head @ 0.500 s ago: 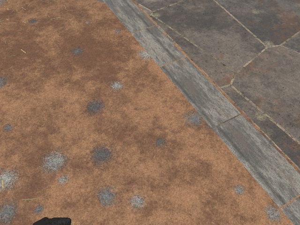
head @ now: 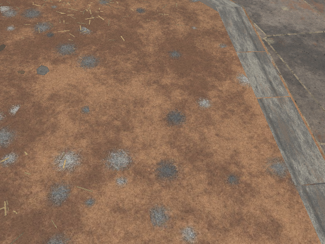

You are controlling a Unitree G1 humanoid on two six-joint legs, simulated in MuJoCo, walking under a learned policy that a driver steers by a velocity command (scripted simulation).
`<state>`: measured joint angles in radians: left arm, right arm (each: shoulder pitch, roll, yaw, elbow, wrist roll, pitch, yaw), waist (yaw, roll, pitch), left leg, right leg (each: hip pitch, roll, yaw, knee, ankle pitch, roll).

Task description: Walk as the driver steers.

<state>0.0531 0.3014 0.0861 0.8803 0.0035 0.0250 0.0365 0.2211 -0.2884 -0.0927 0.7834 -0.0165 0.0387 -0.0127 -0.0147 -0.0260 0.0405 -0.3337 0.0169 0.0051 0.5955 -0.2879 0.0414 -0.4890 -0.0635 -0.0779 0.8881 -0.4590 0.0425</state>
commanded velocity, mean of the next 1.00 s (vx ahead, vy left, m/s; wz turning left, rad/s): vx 0.06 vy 0.00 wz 0.37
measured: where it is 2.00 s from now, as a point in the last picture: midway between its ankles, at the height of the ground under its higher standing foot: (120, 211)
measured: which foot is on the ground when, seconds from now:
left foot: down 0.00-0.40, up 0.42-0.74, down 0.76-1.00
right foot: up 0.00-0.38, down 0.40-0.76, up 0.78-1.00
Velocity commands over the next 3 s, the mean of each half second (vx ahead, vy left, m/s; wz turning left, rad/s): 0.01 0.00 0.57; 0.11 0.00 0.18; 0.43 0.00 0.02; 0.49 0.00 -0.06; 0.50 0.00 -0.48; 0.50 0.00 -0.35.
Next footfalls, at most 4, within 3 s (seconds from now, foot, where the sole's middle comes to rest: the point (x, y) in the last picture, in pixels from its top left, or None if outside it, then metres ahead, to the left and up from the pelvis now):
0.40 right None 0.10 -0.13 -0.77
0.76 left None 0.01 0.12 -0.77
1.14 right None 0.22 -0.08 -0.77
1.66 left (90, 239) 0.48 0.25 -0.77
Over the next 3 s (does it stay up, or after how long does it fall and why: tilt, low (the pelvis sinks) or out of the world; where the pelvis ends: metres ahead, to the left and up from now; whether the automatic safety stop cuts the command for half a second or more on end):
stays up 1.10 0.21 0.01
